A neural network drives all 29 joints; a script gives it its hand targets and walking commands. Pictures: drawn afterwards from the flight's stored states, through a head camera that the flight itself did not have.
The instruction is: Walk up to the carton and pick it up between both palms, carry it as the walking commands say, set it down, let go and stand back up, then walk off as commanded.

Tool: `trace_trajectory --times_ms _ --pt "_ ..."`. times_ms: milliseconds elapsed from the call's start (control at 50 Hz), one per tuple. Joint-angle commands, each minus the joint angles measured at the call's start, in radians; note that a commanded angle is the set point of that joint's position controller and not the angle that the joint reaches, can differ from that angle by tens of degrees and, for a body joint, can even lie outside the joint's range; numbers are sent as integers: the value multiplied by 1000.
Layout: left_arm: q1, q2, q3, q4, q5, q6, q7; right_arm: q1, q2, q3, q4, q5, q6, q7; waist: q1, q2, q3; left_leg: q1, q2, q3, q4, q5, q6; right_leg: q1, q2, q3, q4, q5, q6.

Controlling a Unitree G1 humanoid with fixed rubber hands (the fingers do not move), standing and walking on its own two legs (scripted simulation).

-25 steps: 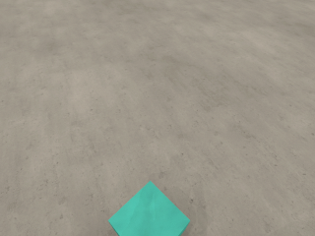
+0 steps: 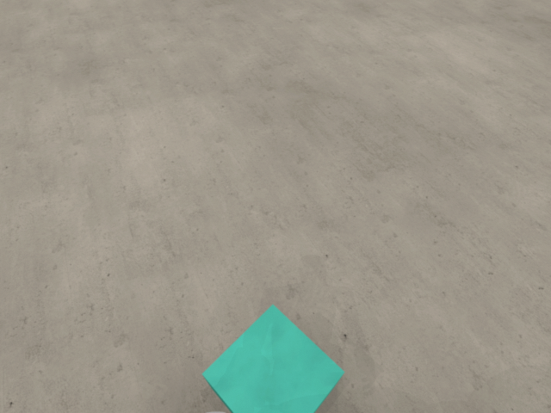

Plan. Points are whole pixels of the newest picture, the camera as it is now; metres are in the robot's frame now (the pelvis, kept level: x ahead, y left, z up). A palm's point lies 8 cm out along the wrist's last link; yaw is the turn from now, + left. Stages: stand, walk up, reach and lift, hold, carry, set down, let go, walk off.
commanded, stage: walk off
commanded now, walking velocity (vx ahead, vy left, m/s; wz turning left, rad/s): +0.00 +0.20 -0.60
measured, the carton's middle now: (273, 381) +0.30 +0.02 -0.67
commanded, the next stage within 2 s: none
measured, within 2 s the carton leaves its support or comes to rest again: neither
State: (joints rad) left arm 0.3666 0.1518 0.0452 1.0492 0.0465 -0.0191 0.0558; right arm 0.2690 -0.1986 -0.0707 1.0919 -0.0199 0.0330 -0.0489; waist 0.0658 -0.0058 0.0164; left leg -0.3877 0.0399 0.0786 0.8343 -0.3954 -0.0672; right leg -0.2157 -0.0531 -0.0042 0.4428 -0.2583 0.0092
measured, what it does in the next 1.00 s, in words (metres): steps to the left, turning right: left foot, then right foot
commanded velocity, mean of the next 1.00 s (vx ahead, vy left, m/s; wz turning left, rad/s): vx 0.00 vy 0.20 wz -0.60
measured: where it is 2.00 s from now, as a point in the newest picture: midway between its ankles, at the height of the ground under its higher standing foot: (148, 399)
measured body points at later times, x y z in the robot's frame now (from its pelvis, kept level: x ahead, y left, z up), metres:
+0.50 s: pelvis +0.00 +0.14 -0.01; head +0.03 +0.13 +0.43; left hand +0.18 +0.34 -0.15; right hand -0.03 -0.10 -0.16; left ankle +0.01 +0.20 -0.74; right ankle -0.05 +0.08 -0.71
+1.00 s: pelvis +0.06 +0.27 -0.02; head +0.10 +0.25 +0.43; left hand +0.26 +0.51 -0.14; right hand +0.04 -0.03 -0.13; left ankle +0.15 +0.38 -0.75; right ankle -0.05 +0.09 -0.74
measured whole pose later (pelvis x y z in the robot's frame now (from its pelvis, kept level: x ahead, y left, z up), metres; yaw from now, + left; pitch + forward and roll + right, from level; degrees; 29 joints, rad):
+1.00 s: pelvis +0.06 +0.27 -0.02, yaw -35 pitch +3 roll +1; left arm 0.31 0.34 0.12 0.81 0.04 0.03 0.02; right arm 0.17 -0.25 -0.06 0.71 -0.04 0.05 0.02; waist 0.08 -0.04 0.05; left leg -0.31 0.04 0.05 0.51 -0.23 -0.06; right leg -0.37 -0.11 0.15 0.60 -0.32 0.10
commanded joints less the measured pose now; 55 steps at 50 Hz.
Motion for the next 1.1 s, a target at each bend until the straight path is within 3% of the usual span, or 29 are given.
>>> trace_trajectory --times_ms 0,80,120,140,160,180,200,220,240,300,380,440,480,520,540,560,580,620,660,700,840,920,940,960,980,1000,1020,1040,1080 --pt "27 187 52 -42 5 8 7 -5 -31 -14 -96 -4 0 12 -23 -163 38 -119 31 -73 25 -4 -9 4 -273 275 -129 330 -167" --pt "-17 239 79 -75 1 23 5 26 -44 -19 -152 2 13 25 -35 -219 1 26 -5 -36 -160 31 -20 -68 -241 277 -94 333 -115" --pt "-66 256 89 -97 -8 36 3 122 -62 -24 -145 3 7 27 -86 -188 -20 245 -24 6 -415 177 -7 -184 -189 241 -13 261 -49" --pt "-50 218 82 -105 -9 37 0 175 -104 -32 -142 -11 -5 26 -109 -86 -51 400 22 -11 -513 187 -6 -287 -107 178 93 75 -13" --pt "-1 113 60 -121 0 40 0 174 -190 -39 -170 -16 -12 28 -86 193 -77 448 274 -231 -613 156 24 -391 27 44 343 -284 23" --pt "-9 63 43 -159 -8 53 13 78 -274 -47 -213 -9 -3 23 -89 418 -80 232 388 -326 -618 199 170 -412 49 -23 573 -455 25" --pt "-59 110 48 -168 -9 62 12 25 -193 -24 -232 -12 -2 23 -77 279 -35 137 347 -278 -621 211 202 -390 0 15 730 -404 -6" --pt "-96 135 57 -171 -12 66 0 3 -146 -8 -236 -14 -3 21 -68 153 -6 88 294 -181 -592 236 188 -389 -4 26 779 -324 -26" --pt "-69 139 60 -163 -15 66 -11 -34 -130 3 -248 -22 -5 18 -37 111 -10 110 251 -112 -562 311 175 -386 -11 14 804 -257 -28" --pt "-20 131 62 -149 -5 67 -35 -18 -106 12 -259 -21 -21 2 -33 118 -29 183 210 -20 -505 463 210 -387 -7 -52 784 -176 4" --pt "-137 101 39 -206 -10 77 -40 37 -93 15 -255 -27 -20 -8 -80 149 -28 255 263 -33 -489 425 268 -362 -12 -90 569 -239 -4" --pt "-180 90 24 -240 -17 72 -37 66 -109 12 -246 -32 -19 -8 -99 149 -52 263 288 -6 -449 544 283 -247 3 -123 410 -265 -28" --pt "-149 80 18 -242 -20 66 -36 70 -126 8 -239 -26 -15 -5 -81 129 -68 258 288 15 -413 588 276 -169 17 -151 302 -239 -36" --pt "-62 97 26 -228 -16 52 -32 64 -145 2 -238 -9 -7 -5 -21 84 -76 124 248 85 -322 456 200 44 -2 -141 44 -31 -52" --pt "14 177 48 -221 0 41 -25 81 -131 3 -239 0 -9 -4 22 -75 -87 -82 190 162 -141 303 118 256 -159 67 -129 -3 -77" --pt "49 360 88 -247 5 46 -18 54 -68 17 -319 0 -10 0 43 -410 -52 -387 25 151 71 -258 21 310 -555 584 -171 361 -254" --pt "104 325 93 -203 -12 58 -3 -45 -135 0 -328 -35 5 9 73 -171 -35 -360 63 -16 241 -218 4 207 -537 510 -154 469 -332" --pt "-37 258 72 -230 -16 63 0 -26 -115 -4 -322 -20 11 36 -16 -62 33 -331 69 -70 300 -31 -14 94 -383 327 -157 333 -245" --pt "-127 229 62 -255 -25 51 -10 8 -119 -10 -315 -32 18 55 -56 -109 22 -278 51 -64 286 100 -25 58 -267 201 -151 339 -172" --pt "-110 233 66 -256 -24 37 -22 24 -101 -10 -323 -28 26 71 -58 -105 -22 -233 31 -55 290 144 -34 48 -235 163 -127 388 -152" --pt "-49 329 108 -263 -10 40 -35 -87 -84 1 -419 -17 33 92 0 -247 8 -135 -1 -25 -12 114 -54 -42 -196 227 -133 81 -127" --pt "-128 367 114 -305 -11 40 -39 -11 -110 -9 -420 -6 28 76 -41 -284 -21 135 -17 -24 -284 87 -21 -150 -210 285 -91 127 -74" --pt "-143 351 107 -310 -14 38 -38 69 -114 -13 -392 -7 21 67 -81 -244 -40 253 -21 -10 -422 161 -4 -182 -179 272 -25 151 -45" --pt "-103 291 92 -306 -12 33 -39 142 -154 -21 -372 -21 7 60 -104 -134 -78 403 33 -31 -495 150 10 -263 -106 213 98 53 -10" --pt "-44 180 67 -311 1 38 -38 156 -231 -27 -387 -23 -3 61 -87 145 -97 456 273 -238 -579 81 34 -374 28 97 349 -297 26" --pt "-67 141 57 -346 -17 55 -20 72 -348 -46 -426 -11 -1 68 -101 440 -87 252 393 -344 -621 117 150 -438 88 29 539 -439 33" --pt "-108 204 68 -343 -15 67 -17 12 -260 -22 -436 -11 -5 73 -86 356 -35 161 343 -295 -635 141 175 -406 46 68 694 -382 5" --pt "-134 241 83 -332 -18 74 -27 -27 -194 -1 -437 -10 -8 72 -68 251 -7 116 284 -187 -604 173 159 -394 50 74 747 -303 -13" --pt "-70 251 91 -296 -17 73 -47 -84 -159 11 -448 -14 -11 53 -23 197 -26 168 219 -65 -535 362 151 -386 38 34 811 -196 -2"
